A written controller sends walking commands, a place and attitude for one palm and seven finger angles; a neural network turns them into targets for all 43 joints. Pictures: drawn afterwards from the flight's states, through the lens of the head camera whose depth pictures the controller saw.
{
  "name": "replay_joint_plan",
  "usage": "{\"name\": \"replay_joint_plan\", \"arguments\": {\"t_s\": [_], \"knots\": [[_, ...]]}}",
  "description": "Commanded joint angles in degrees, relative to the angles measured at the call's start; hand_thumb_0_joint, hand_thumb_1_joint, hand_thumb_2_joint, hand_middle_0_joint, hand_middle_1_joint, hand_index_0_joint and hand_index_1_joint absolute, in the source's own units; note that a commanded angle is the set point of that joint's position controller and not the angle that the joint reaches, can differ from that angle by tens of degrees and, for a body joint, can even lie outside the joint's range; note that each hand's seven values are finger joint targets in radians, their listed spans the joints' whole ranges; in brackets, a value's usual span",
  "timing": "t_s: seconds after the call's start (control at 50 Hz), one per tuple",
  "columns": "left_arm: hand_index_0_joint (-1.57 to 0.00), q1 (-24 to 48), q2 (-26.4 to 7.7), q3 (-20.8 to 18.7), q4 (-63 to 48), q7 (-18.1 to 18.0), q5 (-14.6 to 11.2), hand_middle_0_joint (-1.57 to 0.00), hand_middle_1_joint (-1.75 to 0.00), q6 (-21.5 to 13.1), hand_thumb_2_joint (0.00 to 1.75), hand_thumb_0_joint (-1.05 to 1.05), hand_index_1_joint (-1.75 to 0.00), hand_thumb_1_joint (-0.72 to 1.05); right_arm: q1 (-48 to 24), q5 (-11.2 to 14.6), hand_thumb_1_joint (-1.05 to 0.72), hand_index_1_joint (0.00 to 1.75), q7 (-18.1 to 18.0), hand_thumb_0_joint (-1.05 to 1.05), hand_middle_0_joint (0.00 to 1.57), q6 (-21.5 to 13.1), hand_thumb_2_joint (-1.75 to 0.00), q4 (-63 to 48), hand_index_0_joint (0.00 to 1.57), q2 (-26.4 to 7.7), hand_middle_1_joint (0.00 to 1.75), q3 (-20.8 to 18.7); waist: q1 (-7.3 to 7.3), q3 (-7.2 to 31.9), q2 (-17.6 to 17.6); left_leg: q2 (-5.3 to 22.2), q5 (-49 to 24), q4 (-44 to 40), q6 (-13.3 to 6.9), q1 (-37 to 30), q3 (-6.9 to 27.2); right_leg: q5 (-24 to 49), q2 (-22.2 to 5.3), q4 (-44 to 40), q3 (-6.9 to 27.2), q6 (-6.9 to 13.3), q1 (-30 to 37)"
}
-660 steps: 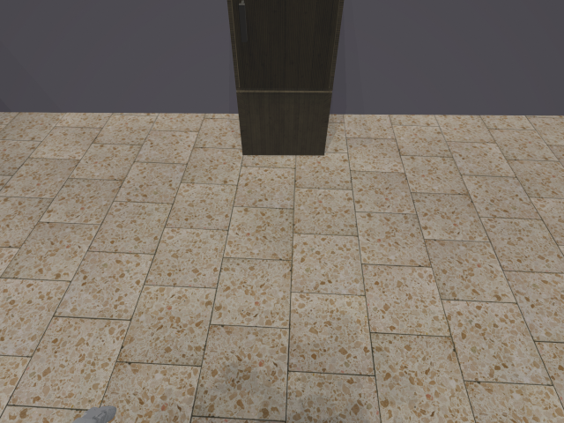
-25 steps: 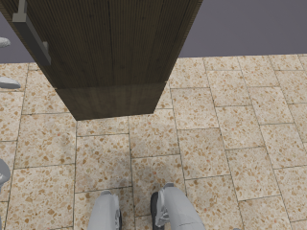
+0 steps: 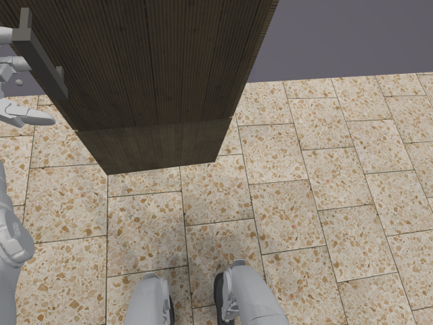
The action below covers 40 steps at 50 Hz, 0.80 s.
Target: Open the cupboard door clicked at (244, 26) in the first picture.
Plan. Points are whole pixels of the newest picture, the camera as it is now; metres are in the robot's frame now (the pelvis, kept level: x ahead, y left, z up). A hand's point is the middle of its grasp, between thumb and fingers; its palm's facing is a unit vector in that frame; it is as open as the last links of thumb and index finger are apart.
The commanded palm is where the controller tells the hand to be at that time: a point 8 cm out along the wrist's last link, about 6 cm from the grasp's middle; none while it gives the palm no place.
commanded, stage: slide the fingers in behind the handle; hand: left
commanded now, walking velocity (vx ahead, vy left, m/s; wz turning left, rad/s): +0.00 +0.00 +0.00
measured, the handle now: (44, 58) +0.56 +0.25 +0.05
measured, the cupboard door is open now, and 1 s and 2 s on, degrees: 0 0 0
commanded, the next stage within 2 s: close the thumb around the handle in 1.04 s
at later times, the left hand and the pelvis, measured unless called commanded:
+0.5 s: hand (46, 82) +0.51 +0.24 +0.05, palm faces +0.08 -1.00 -0.03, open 14.0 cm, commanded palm +0.49 +0.27 +0.05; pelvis +0.01 -0.01 +0.00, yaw +1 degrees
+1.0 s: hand (52, 81) +0.51 +0.23 +0.05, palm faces +0.09 -1.00 -0.03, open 14.0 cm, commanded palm +0.49 +0.27 +0.05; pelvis +0.00 -0.02 +0.00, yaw +1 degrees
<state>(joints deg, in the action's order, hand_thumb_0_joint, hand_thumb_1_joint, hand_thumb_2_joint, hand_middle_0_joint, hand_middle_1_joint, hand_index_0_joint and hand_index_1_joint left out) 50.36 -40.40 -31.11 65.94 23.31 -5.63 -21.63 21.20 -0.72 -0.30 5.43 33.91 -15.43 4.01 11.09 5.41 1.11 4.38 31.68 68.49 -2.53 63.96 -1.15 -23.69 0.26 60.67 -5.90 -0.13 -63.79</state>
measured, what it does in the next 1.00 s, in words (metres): stands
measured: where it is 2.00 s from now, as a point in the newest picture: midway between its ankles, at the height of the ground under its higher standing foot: (196, 324)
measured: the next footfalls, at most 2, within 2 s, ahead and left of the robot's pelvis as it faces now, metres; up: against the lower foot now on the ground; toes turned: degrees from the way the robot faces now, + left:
none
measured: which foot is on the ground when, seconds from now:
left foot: down 0.00-1.00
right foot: down 0.00-1.00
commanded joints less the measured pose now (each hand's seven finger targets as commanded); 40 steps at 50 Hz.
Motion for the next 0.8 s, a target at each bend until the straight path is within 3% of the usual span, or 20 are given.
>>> {"name": "replay_joint_plan", "arguments": {"t_s": [0.0,0.04,0.06,0.1,0.14,0.18,0.2,0.24,0.3,0.32,0.36,0.4,0.42,0.46,0.56,0.6,0.66,0.7,0.78], "knots": [[-0.3,21.2,-16.1,-1.4,-12.4,-0.5,-1.8,-0.3,-1.2,-4.4,0.3,0.0,-1.2,-0.5,10.9,-0.3,-0.9,0.3,-0.9,0.0,0.2,-0.5,-0.9,-1.7,0.2,-12.1,0.3,-4.6,-0.36,30.9,12.2,-1.4,-32.1,-8.3,1.6,-25.4,6.0,15.7,2.6,-4.5,2.4,1.1,13.6],[-0.3,20.5,-15.0,-1.0,-13.4,-0.8,-1.9,-0.3,-1.2,-4.6,0.3,0.0,-1.2,-0.5,10.9,-0.4,-0.9,0.3,-0.8,0.0,0.2,-0.5,-0.9,-1.6,0.2,-11.9,0.3,-4.8,-0.65,31.8,12.7,-1.4,-33.5,-8.3,1.8,-26.6,6.1,16.1,2.6,-4.4,2.2,1.1,13.5],[-0.3,19.0,-14.8,-1.1,-12.6,-1.0,-1.7,-0.3,-1.2,-4.5,0.3,0.0,-1.2,-0.5,10.9,-0.3,-0.9,0.3,-0.7,0.0,0.2,-0.5,-0.9,-1.6,0.2,-11.9,0.3,-4.9,-0.86,31.5,11.3,-1.3,-33.3,-8.3,1.8,-26.1,6.0,16.0,2.6,-4.5,2.2,1.1,13.8],[-0.3,20.5,-13.4,0.3,-13.1,-1.1,-1.7,-0.3,-1.2,-4.7,0.3,0.0,-1.2,-0.5,10.9,-0.3,-0.9,0.3,-0.7,0.0,0.2,-0.4,-0.9,-1.2,0.2,-11.7,0.3,-4.8,-0.51,30.7,12.9,-1.3,-34.3,-8.2,1.9,-26.9,6.0,16.3,2.5,-4.5,2.3,1.1,12.7],[-0.3,19.8,-13.0,0.3,-13.0,-1.7,-1.8,-0.3,-1.2,-4.7,0.3,0.0,-1.2,-0.5,10.7,-0.3,-0.9,0.3,-0.7,0.0,0.2,-0.3,-0.9,-1.3,0.2,-11.7,0.3,-4.9,-0.67,30.6,11.4,-1.4,-32.8,-8.5,1.8,-26.1,5.9,16.0,2.5,-4.7,2.3,1.1,13.7],[-0.3,22.3,-10.6,2.0,-13.9,-2.2,-1.8,-0.3,-1.2,-5.0,0.3,0.0,-1.2,-0.5,10.6,-0.4,-0.9,0.3,-0.7,0.0,0.2,-0.5,-0.9,-1.3,0.2,-11.4,0.3,-4.9,0.18,29.9,12.4,-1.4,-33.1,-8.3,1.8,-26.8,6.1,15.7,2.5,-4.4,2.1,1.3,12.2],[-0.3,22.2,-11.9,1.0,-13.4,-2.7,-1.5,-0.3,-1.2,-5.1,0.3,0.0,-1.2,-0.5,11.0,-0.5,-0.9,0.3,-0.8,0.0,0.2,-0.4,-0.9,-1.0,0.2,-11.7,0.3,-5.0,-0.19,30.7,11.5,-1.3,-33.6,-8.4,2.0,-27.5,6.5,15.4,2.5,-4.4,2.0,1.2,12.3],[-0.3,23.0,-9.8,2.5,-12.8,-3.4,-1.4,-0.3,-1.2,-5.1,0.3,0.0,-1.2,-0.5,10.6,-0.5,-0.9,0.3,-0.7,0.0,0.2,-0.5,-0.9,-0.8,0.2,-11.4,0.3,-5.0,0.48,29.7,11.4,-1.4,-32.4,-8.4,2.0,-27.1,6.2,15.0,2.4,-4.6,2.1,1.0,11.6],[-0.3,23.5,-10.2,2.2,-14.5,-4.5,-0.8,-0.3,-1.2,-5.9,0.3,0.0,-1.2,-0.5,10.9,-0.7,-0.9,0.3,-0.6,0.0,0.2,-0.5,-0.9,-0.8,0.2,-11.3,0.3,-5.1,-0.29,32.4,14.1,-1.3,-36.2,-8.2,2.6,-29.9,6.7,15.8,2.4,-4.0,2.0,1.3,11.2],[-0.3,22.6,-9.7,2.2,-13.8,-4.9,-0.7,-0.3,-1.2,-5.9,0.3,0.0,-1.2,-0.5,10.8,-0.7,-0.9,0.3,-0.5,0.0,0.2,-0.5,-0.9,-0.8,0.2,-11.1,0.3,-5.1,-0.45,32.5,13.2,-1.3,-36.2,-8.0,2.5,-29.3,6.5,16.4,2.4,-4.0,2.1,1.2,12.0],[-0.3,23.2,-8.2,3.5,-11.7,-5.5,-0.6,-0.3,-1.2,-5.5,0.3,0.0,-1.2,-0.5,10.5,-0.6,-0.9,0.3,-0.4,0.0,0.2,-0.5,-0.9,-0.7,0.2,-11.0,0.3,-5.0,0.64,29.4,9.7,-1.6,-31.8,-8.2,1.9,-25.7,6.0,15.8,2.4,-4.5,2.3,1.0,12.9],[-0.3,23.8,-7.1,4.4,-13.4,-5.6,-0.2,-0.3,-1.2,-6.1,0.3,0.0,-1.2,-0.5,10.6,-0.7,-0.9,0.3,-0.3,0.0,0.2,-0.6,-0.9,-0.9,0.2,-10.9,0.3,-5.1,0.28,31.3,12.1,-1.7,-33.1,-8.2,1.9,-27.2,5.8,16.6,2.4,-4.3,2.5,1.1,13.2],[-0.3,24.2,-8.2,3.7,-14.1,-5.8,0.0,-0.3,-1.2,-6.3,0.3,0.0,-1.2,-0.5,10.6,-0.8,-0.9,0.3,-0.3,0.0,0.2,-0.6,-0.9,-0.6,0.2,-11.0,0.3,-5.2,0.1,32.3,12.6,-1.6,-33.6,-8.1,2.1,-28.1,6.0,16.5,2.3,-4.3,2.4,1.2,13.0],[-0.3,24.1,-6.2,5.0,-13.5,-5.8,-0.3,-0.3,-1.2,-6.1,0.3,0.0,-1.2,-0.5,10.3,-0.7,-0.9,0.3,-0.3,0.0,0.2,-0.7,-0.9,-0.4,0.2,-10.7,0.3,-5.2,0.73,31.3,10.8,-1.8,-31.6,-8.2,1.8,-26.7,5.6,16.6,2.4,-4.7,2.6,1.1,13.9],[-0.3,21.9,-6.9,3.3,-12.6,-6.6,-0.8,-0.3,-1.2,-6.1,0.3,0.0,-1.2,-0.5,10.4,-0.7,-0.9,0.3,-0.3,0.0,0.2,-0.7,-0.9,-0.8,0.2,-10.6,0.3,-5.2,-0.38,31.5,9.8,-2.1,-31.4,-8.5,1.7,-24.7,5.2,18.2,2.2,-4.5,2.9,1.1,16.6],[-0.3,21.9,-6.0,3.9,-13.7,-7.2,-0.5,-0.3,-1.2,-6.5,0.3,0.0,-1.2,-0.5,10.4,-0.8,-0.9,0.3,0.0,0.0,0.2,-0.7,-0.9,-1.0,0.2,-10.3,0.3,-5.1,-0.67,32.1,11.0,-2.1,-32.1,-8.3,1.7,-25.5,5.0,18.6,2.2,-4.3,3.0,1.2,16.3],[-0.3,21.1,-9.1,1.8,-11.8,-8.1,0.1,-0.3,-1.2,-6.4,0.3,0.0,-1.2,-0.5,10.1,-0.6,-0.9,0.3,-0.1,0.0,0.2,-0.7,-0.9,-1.4,0.2,-10.3,0.3,-4.9,-0.39,29.5,6.7,-2.5,-27.4,-8.5,1.0,-19.6,3.8,19.0,2.2,-4.8,4.0,0.8,20.1],[-0.3,21.6,-11.4,0.3,-13.2,-8.0,0.4,-0.3,-1.2,-7.2,0.3,0.0,-1.2,-0.5,10.1,-0.7,-0.9,0.3,-0.3,0.0,0.2,-0.9,-0.9,-1.8,0.2,-10.4,0.3,-4.9,-1.47,32.0,9.1,-2.7,-27.9,-8.3,1.0,-19.7,3.5,20.2,2.1,-4.3,4.5,1.0,21.7],[-0.3,21.7,-10.1,1.5,-11.6,-7.0,-0.2,-0.3,-1.2,-7.4,0.3,0.0,-1.2,-0.5,9.7,-0.4,-0.9,0.3,-0.5,0.0,0.2,-1.2,-0.9,-1.8,0.2,-10.3,0.3,-4.7,-0.42,29.5,7.5,-2.7,-25.7,-8.2,0.6,-18.1,3.2,19.0,2.1,-4.6,4.7,0.9,21.2]]}}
